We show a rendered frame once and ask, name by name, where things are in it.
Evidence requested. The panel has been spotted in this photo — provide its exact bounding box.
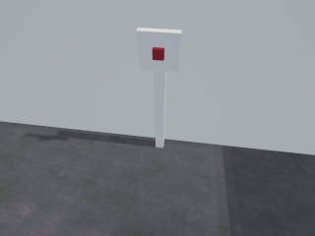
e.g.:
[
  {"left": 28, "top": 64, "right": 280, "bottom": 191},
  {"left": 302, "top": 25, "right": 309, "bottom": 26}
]
[{"left": 136, "top": 28, "right": 182, "bottom": 148}]

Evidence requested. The button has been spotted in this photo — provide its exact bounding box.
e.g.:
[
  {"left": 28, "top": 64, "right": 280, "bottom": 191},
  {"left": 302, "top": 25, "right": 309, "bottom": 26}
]
[{"left": 152, "top": 47, "right": 164, "bottom": 61}]

